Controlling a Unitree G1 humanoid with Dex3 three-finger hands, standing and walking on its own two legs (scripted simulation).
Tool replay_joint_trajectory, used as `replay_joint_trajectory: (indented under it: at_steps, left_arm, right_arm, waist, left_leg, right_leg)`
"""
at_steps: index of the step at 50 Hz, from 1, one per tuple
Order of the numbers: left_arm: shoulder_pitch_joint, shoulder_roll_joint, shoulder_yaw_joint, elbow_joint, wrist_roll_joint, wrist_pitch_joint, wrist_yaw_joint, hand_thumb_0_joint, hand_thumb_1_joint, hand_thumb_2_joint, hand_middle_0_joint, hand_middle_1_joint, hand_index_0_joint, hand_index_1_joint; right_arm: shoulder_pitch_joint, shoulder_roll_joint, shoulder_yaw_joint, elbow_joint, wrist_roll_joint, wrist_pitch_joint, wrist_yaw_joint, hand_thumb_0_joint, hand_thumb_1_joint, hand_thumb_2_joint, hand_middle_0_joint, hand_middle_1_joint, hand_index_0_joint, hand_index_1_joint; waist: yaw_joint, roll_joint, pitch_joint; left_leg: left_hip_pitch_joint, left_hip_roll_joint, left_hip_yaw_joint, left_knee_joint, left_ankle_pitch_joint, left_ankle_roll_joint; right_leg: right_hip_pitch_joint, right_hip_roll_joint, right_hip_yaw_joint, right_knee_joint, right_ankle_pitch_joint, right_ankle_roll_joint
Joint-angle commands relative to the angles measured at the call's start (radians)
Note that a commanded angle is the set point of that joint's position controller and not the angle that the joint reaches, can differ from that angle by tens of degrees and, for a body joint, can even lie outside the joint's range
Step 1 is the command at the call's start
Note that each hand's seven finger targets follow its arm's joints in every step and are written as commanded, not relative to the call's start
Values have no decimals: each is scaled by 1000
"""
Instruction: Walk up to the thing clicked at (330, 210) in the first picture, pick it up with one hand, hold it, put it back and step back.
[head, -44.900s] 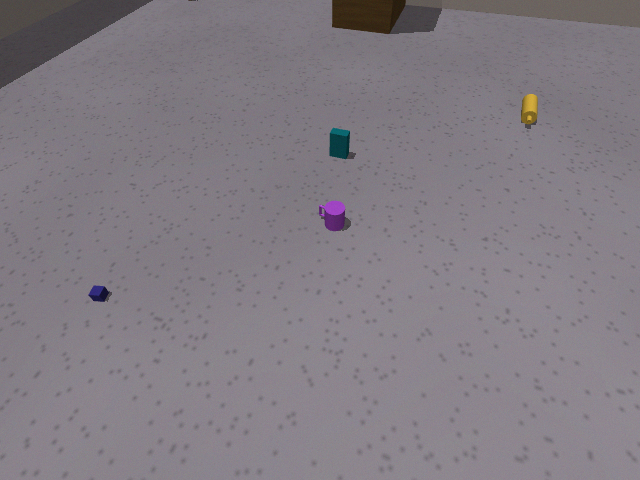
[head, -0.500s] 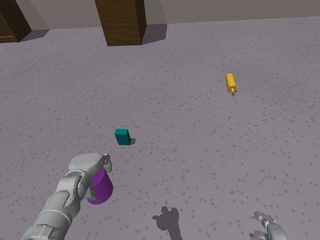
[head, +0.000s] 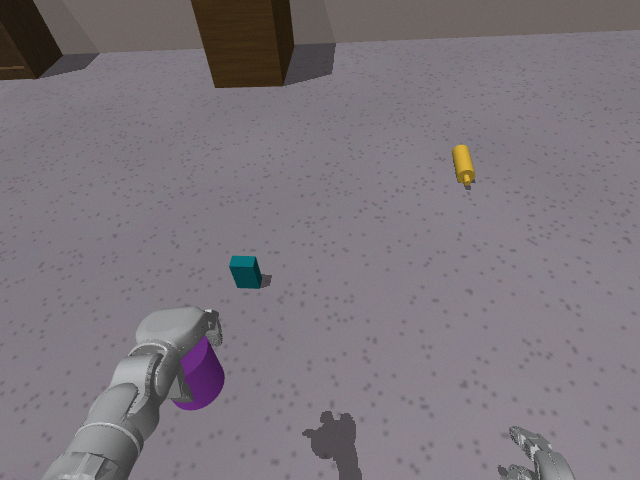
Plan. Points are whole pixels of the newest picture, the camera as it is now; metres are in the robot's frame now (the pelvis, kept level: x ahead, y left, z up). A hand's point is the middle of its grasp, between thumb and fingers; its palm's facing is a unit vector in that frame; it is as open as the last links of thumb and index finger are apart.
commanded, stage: crouch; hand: left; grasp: from above
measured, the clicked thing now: (178, 365) +0.30 +0.25 -0.09
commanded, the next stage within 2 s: none
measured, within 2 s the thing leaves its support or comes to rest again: neither
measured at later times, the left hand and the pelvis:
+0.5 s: hand (200, 386) +0.29 +0.24 -0.15, palm faces -0.48 +0.00 -0.88, open 10.2 cm; pelvis -0.01 +0.00 -0.04, yaw +1 degrees
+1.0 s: hand (232, 398) +0.36 +0.25 -0.40, palm faces -0.47 +0.01 -0.88, open 10.1 cm; pelvis -0.05 +0.01 -0.25, yaw -1 degrees
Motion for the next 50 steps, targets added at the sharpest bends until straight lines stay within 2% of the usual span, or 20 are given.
replay_joint_trajectory:
  at_steps: [1, 4, 7, 14, 16, 17, 21, 25, 26, 29, 31, 32, 35, 39, 40, 43, 44, 46, 48, 50]
  left_arm:
    - [-376, 228, 122, -269, 3, -13, 43, 0, 505, 979, -816, -1022, -866, -976]
    - [-317, 209, 122, -218, 4, -17, 55, 0, 481, 1085, -808, -1053, -834, -1027]
    - [-298, 195, 118, -168, 24, -31, 83, 0, 475, 1060, -803, -1057, -833, -1027]
    - [-349, 186, 129, -7, 85, -64, 220, 0, 466, 1083, -808, -1056, -833, -1032]
    - [-408, 175, 122, 37, 95, -67, 262, 0, 474, 1088, -811, -1062, -837, -1037]
    - [-446, 166, 107, 69, 105, -70, 281, 0, 481, 1108, -818, -1076, -843, -1051]
    - [-496, 147, 113, 172, 152, -84, 356, 0, 457, 1072, -790, -1084, -824, -1050]
    - [-560, 184, 146, 271, 200, -86, 428, 0, 439, 1021, -771, -1072, -812, -1032]
    - [-602, 199, 159, 260, 204, -85, 443, 0, 435, 1010, -761, -1068, -804, -1025]
    - [-703, 221, 171, 288, 198, -77, 476, 0, 420, 992, -743, -1058, -787, -1013]
    - [-658, 232, 183, 369, 197, -65, 484, 0, 415, 968, -745, -1023, -787, -981]
    - [-678, 227, 181, 368, 191, -64, 486, 0, 408, 976, -735, -1036, -778, -992]
    - [-695, 260, 203, 364, 180, -53, 484, 0, 385, 958, -729, -1009, -768, -969]
    - [-687, 296, 236, 407, 170, -46, 463, 0, 412, 977, -754, -1019, -792, -981]
    - [-738, 308, 239, 377, 175, -50, 458, 0, 395, 987, -750, -1013, -783, -980]
    - [-753, 315, 246, 414, 183, -68, 444, 0, 447, 949, -771, -1008, -815, -963]
    - [-762, 345, 262, 416, 185, -76, 442, 0, 454, 937, -780, -997, -824, -952]
    - [-798, 365, 273, 402, 194, -96, 441, 0, 459, 986, -788, -1016, -828, -975]
    - [-840, 360, 270, 390, 204, -110, 445, 0, 492, 950, -807, -1000, -852, -955]
    - [-877, 394, 291, 371, 209, -126, 454, 0, 523, 968, -826, -1017, -874, -969]
  right_arm:
    - [-94, -136, -41, -143, 2, -37, -5, 0, -887, -898, 201, 301, 201, 301]
    - [-92, -131, -39, -140, 1, -34, -4, 0, -893, -899, 200, 300, 201, 300]
    - [-84, -132, -41, -132, -2, -28, -3, 0, -895, -900, 200, 300, 200, 300]
    - [-29, -142, -57, -90, -26, -12, 16, 0, -894, -899, 200, 300, 200, 300]
    - [-1, -151, -66, -68, -35, -12, 25, 0, -895, -899, 199, 300, 200, 300]
    - [2, -149, -66, -62, -38, -14, 28, 0, -896, -899, 199, 300, 199, 300]
    - [63, -152, -83, -44, -56, -24, 45, 0, -899, -899, 199, 299, 199, 299]
    - [98, -169, -93, -48, -71, -37, 53, 0, -901, -899, 199, 300, 200, 300]
    - [108, -169, -95, -49, -73, -41, 52, 0, -900, -898, 199, 300, 200, 300]
    - [122, -175, -94, -36, -85, -57, 43, 0, -898, -898, 200, 300, 200, 300]
    - [135, -180, -98, -29, -90, -66, 37, 0, -897, -897, 200, 299, 200, 299]
    - [140, -178, -98, -26, -92, -71, 35, 0, -895, -896, 200, 299, 200, 299]
    - [149, -179, -101, -23, -100, -80, 29, 0, -895, -896, 200, 299, 200, 299]
    - [153, -182, -101, -24, -111, -89, 35, 0, -898, -897, 200, 299, 200, 299]
    - [153, -182, -101, -21, -113, -91, 36, 0, -899, -898, 200, 299, 200, 299]
    - [157, -187, -99, -18, -119, -98, 45, 0, -898, -898, 200, 299, 200, 299]
    - [161, -189, -95, -15, -118, -100, 48, 0, -899, -898, 200, 299, 200, 299]
    - [161, -190, -89, -15, -123, -106, 56, 0, -899, -898, 200, 299, 200, 299]
    - [171, -193, -89, -6, -129, -112, 63, 0, -899, -898, 200, 299, 200, 299]
    - [179, -197, -80, 1, -135, -121, 73, 0, -899, -898, 200, 299, 200, 299]
  waist:
    - [-5, -3, -276]
    - [-2, -22, -236]
    - [-17, -54, -212]
    - [-49, -37, -228]
    - [-71, -50, -260]
    - [-72, -38, -265]
    - [-89, -17, -349]
    - [-96, 20, -412]
    - [-91, 46, -461]
    - [-113, 89, -539]
    - [-112, 60, -584]
    - [-120, 58, -606]
    - [-110, 85, -683]
    - [-120, 78, -698]
    - [-125, 109, -716]
    - [-152, 80, -725]
    - [-144, 75, -732]
    - [-156, 109, -752]
    - [-166, 99, -809]
    - [-173, 132, -842]
  left_leg:
    - [158, -44, 16, -48, 183, 28]
    - [134, -45, 15, -46, 178, 28]
    - [112, -48, 17, -32, 176, 32]
    - [41, -48, 14, 55, 137, 24]
    - [-2, -41, 9, 112, 141, 23]
    - [-35, -44, 9, 148, 134, 20]
    - [-213, -46, 9, 331, 92, 17]
    - [-398, -40, -2, 480, 2, 16]
    - [-421, -38, -2, 514, -8, 17]
    - [-506, -30, -17, 617, -26, 20]
    - [-591, -30, -21, 692, -42, 29]
    - [-648, -31, -18, 731, -57, 34]
    - [-737, -32, -21, 806, -97, 35]
    - [-866, -30, -38, 893, -155, 31]
    - [-876, -27, -45, 911, -177, 29]
    - [-963, -28, -56, 992, -221, 35]
    - [-991, -30, -55, 1015, -234, 37]
    - [-1025, -33, -63, 1051, -266, 34]
    - [-1035, -34, -59, 1110, -248, 43]
    - [-1055, -35, -63, 1154, -216, 41]
  right_leg:
    - [35, 54, -39, -78, 158, -36]
    - [30, 54, -44, -77, 151, -36]
    - [12, 51, -40, -71, 158, -32]
    - [-103, 42, -41, 1, 124, -34]
    - [-158, 45, -43, 53, 132, -33]
    - [-196, 43, -43, 79, 129, -33]
    - [-343, 37, -39, 244, 102, -38]
    - [-526, 41, -50, 409, 14, -49]
    - [-563, 44, -51, 445, 0, -51]
    - [-699, 52, -65, 564, -26, -59]
    - [-759, 56, -72, 633, -44, -61]
    - [-778, 54, -69, 666, -50, -61]
    - [-844, 54, -74, 754, -83, -65]
    - [-970, 49, -84, 860, -138, -63]
    - [-1019, 50, -86, 885, -162, -66]
    - [-1102, 52, -96, 951, -198, -65]
    - [-1127, 51, -96, 973, -213, -66]
    - [-1185, 49, -100, 1018, -244, -67]
    - [-1214, 53, -105, 1048, -227, -66]
    - [-1252, 51, -108, 1098, -204, -66]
